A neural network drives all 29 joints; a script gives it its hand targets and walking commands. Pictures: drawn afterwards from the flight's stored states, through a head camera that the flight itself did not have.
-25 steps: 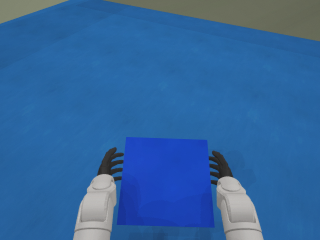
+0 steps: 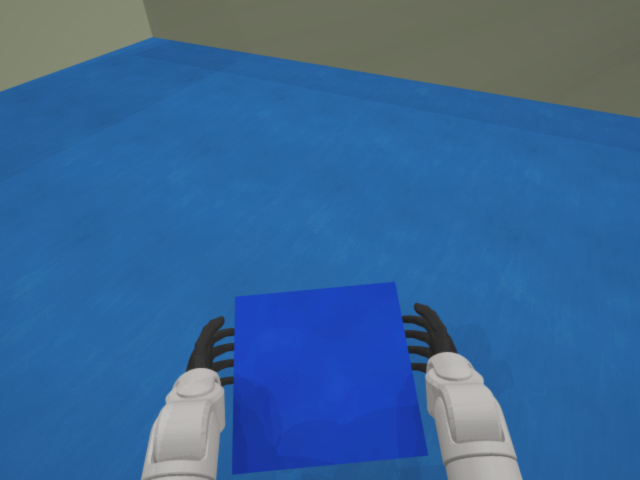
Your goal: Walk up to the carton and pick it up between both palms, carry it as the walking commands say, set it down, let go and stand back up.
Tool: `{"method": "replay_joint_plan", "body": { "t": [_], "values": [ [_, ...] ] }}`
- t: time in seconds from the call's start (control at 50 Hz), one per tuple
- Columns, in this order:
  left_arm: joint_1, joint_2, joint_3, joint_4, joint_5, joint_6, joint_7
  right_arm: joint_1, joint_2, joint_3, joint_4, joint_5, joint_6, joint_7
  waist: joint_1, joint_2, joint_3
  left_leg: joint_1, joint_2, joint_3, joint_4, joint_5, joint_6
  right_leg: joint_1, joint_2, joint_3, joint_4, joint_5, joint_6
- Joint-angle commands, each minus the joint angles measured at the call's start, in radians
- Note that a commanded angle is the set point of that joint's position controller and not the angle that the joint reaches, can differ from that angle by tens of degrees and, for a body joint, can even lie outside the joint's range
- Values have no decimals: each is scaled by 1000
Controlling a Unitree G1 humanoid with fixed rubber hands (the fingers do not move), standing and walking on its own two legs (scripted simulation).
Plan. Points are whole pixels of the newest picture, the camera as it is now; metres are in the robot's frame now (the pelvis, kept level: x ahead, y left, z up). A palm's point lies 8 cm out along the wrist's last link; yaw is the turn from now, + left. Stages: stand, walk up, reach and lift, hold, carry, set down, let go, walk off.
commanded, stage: carry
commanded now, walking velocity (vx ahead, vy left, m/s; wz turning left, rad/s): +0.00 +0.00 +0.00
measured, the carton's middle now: (324, 383) +0.31 +0.01 -0.06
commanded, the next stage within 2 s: none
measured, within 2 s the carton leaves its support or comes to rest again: neither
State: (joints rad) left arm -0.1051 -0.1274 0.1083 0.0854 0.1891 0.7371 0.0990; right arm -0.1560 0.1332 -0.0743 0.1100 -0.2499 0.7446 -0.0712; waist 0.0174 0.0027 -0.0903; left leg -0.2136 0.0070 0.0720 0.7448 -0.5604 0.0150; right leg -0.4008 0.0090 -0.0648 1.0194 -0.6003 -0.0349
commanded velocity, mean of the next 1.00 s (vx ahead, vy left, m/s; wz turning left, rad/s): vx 0.00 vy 0.00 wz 0.00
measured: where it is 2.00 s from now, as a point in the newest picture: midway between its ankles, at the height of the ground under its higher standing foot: (337, 366)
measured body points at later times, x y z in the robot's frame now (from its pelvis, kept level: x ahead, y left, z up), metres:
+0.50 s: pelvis +0.18 -0.01 +0.01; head +0.17 -0.03 +0.46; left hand +0.46 +0.14 +0.04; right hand +0.47 -0.16 +0.02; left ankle +0.11 +0.09 -0.70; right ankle +0.11 -0.11 -0.71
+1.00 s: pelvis +0.36 -0.04 -0.02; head +0.37 -0.04 +0.43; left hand +0.63 +0.12 -0.02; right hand +0.65 -0.17 -0.02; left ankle +0.19 +0.07 -0.64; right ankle +0.35 -0.11 -0.70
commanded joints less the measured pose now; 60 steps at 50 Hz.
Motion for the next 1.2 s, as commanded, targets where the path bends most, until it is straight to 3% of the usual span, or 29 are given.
{"method": "replay_joint_plan", "body": {
  "t": [0.0, 0.02, 0.06, 0.08, 0.18, 0.22, 0.26, 0.3, 0.32, 0.42, 0.5, 0.56, 0.64, 0.66, 0.68, 0.72, 0.76, 0.8, 0.82, 0.86, 0.9, 0.94, 0.96, 1.02, 1.1, 1.12, 1.14, 1.16, 1.18],
  "values": [
    [-534, -875, -609, -72, -287, -60, -308, -519, 834, 527, -157, 281, -79, 241, -14, 76, -208, 145, 151, -146, -26, 1556, 101, 43, 9, -36, -450, 320, -3],
    [-545, -900, -631, -100, -311, -53, -310, -476, 835, 525, -146, 289, -70, 244, -4, 99, -270, 24, 125, -87, 59, 1311, 58, 260, -35, 30, -452, 704, -34],
    [-419, -908, -571, 18, -262, -41, -306, -577, 851, 590, -212, 321, -66, 253, 2, -348, -358, -248, -75, -23, 458, 47, -12, 540, -320, 352, -454, 1874, -258],
    [-434, -871, -496, 58, -200, -65, -296, -737, 838, 630, -242, 346, -81, 263, 15, -382, -333, -334, -55, -79, 438, -54, -12, 583, -337, 389, -436, 1957, -302],
    [-495, -881, -535, -85, -232, -97, -276, -627, 884, 623, -172, 373, -98, 266, 27, -171, -193, -562, -37, -20, 185, -90, 3, 686, -266, 248, -388, 1850, -163],
    [-589, -906, -638, -220, -292, -91, -278, -504, 893, 566, -156, 332, -88, 264, 12, -61, -319, -258, -35, -20, -94, 127, 8, 523, -248, 157, -371, 1575, -134],
    [-574, -874, -673, -222, -307, -71, -278, -400, 852, 527, -139, 315, -82, 259, -29, 45, -474, 153, 33, -123, -175, 881, 72, 302, -161, 54, -171, 1202, -36],
    [-578, -913, -710, -225, -324, -62, -295, -389, 903, 559, -140, 334, -74, 262, -47, 273, -470, 493, 347, -402, -94, 2005, 287, -102, 43, 15, 100, 38, 26],
    [-575, -903, -694, -157, -309, -46, -299, -370, 848, 507, -119, 283, -77, 257, -52, 267, -431, 428, 342, -388, -124, 1941, 311, -86, 2, 61, 52, -7, 14],
    [-565, -886, -617, -51, -288, -46, -314, -489, 831, 492, -96, 256, -73, 250, -10, 156, -242, 138, 184, -179, -98, 1394, 129, 87, -51, 39, -442, 261, 3],
    [-487, -911, -555, 2, -253, -48, -314, -621, 875, 598, -175, 321, -62, 267, -5, -309, -352, -101, 29, -70, 52, 616, 36, 434, -180, 145, -350, 1584, -81],
    [-428, -889, -505, 61, -217, -59, -305, -747, 861, 655, -241, 371, -80, 260, 5, -363, -307, -324, -30, -18, 115, 116, 44, 612, -227, 177, -374, 1883, -82],
    [-511, -876, -562, -64, -256, -58, -288, -561, 861, 567, -145, 331, -55, 254, 20, -193, -254, -350, -108, 112, -23, 117, 14, 623, -198, 154, -293, 2136, -66],
    [-515, -874, -605, -139, -272, -68, -281, -511, 893, 575, -130, 352, -64, 260, 7, -119, -300, -200, -99, 110, -64, 306, 14, 555, -176, 114, -173, 2100, -47],
    [-516, -880, -621, -138, -277, -63, -279, -481, 885, 566, -141, 346, -68, 255, -26, 3, -398, 115, -33, 19, -120, 910, 64, 285, -124, 76, 15, 1787, -7],
    [-549, -837, -603, -95, -261, -49, -281, -446, 830, 510, -89, 322, -61, 252, -59, 515, -356, 677, 304, -381, -56, 2267, 292, -423, 80, -27, 404, -41, 53],
    [-678, -863, -671, -145, -309, -75, -306, -387, 849, 489, -26, 260, -72, 243, -88, 359, -137, 573, 297, -440, -120, 1995, 259, -636, 21, 41, 347, -274, -9],
    [-647, -815, -617, -121, -302, -75, -307, -374, 851, 471, -8, 243, -52, 235, -69, 8, 69, 351, 214, -408, -171, 1563, 195, -600, 5, 34, 44, -148, -31],
    [-638, -834, -632, -178, -306, -86, -306, -411, 868, 505, -72, 267, -64, 240, -54, 5, 48, 239, 176, -315, -159, 1534, 163, -435, 13, -51, -94, -1, -28],
    [-534, -847, -592, -168, -283, -87, -300, -485, 874, 574, -141, 319, -82, 250, 22, 6, -246, 66, 129, -51, 190, 1363, 70, 216, 43, -48, -503, 592, -16],
    [-485, -921, -597, -128, -283, -94, -288, -577, 917, 651, -249, 372, -94, 266, 10, -370, -416, -237, -115, -51, 680, -17, -24, 570, -300, 473, -454, 2070, -267],
    [-485, -877, -505, -56, -200, -111, -280, -700, 859, 656, -227, 375, -102, 290, 35, -278, -280, -293, -81, -125, 546, -60, -10, 429, -284, 493, -475, 1874, -306],
    [-570, -917, -532, -105, -230, -116, -288, -749, 854, 660, -251, 391, -115, 292, 20, -113, -248, -297, -43, -138, 509, -37, -6, 385, -313, 468, -471, 1719, -292],
    [-593, -934, -617, -133, -278, -128, -297, -529, 896, 611, -159, 327, -121, 280, 6, -192, -338, -371, 6, -114, 235, -62, -11, 560, -294, 333, -429, 1665, -225],
    [-648, -953, -747, -281, -341, -119, -289, -395, 905, 546, -169, 310, -125, 265, -15, -50, -448, -41, -49, -54, -186, 383, 15, 458, -186, 159, -280, 1636, -94],
    [-562, -945, -737, -230, -337, -102, -294, -370, 883, 548, -172, 304, -120, 264, -32, 8, -535, 242, 28, -139, -146, 1000, 64, 267, -124, 96, -147, 1377, -37],
    [-582, -922, -743, -264, -332, -92, -292, -349, 891, 564, -175, 329, -109, 261, -54, 218, -544, 516, 200, -319, -72, 1676, 167, -55, -25, 40, 14, 668, 12],
    [-515, -899, -701, -172, -298, -73, -288, -374, 858, 560, -167, 317, -94, 255, -48, 295, -512, 597, 331, -389, -66, 1992, 268, -194, 56, 56, 111, 37, 16],
    [-550, -910, -726, -212, -319, -75, -294, -372, 851, 560, -196, 306, -109, 256, -53, 311, -480, 588, 343, -423, -108, 2028, 286, -209, 31, 69, 108, -18, 11]
  ]
}}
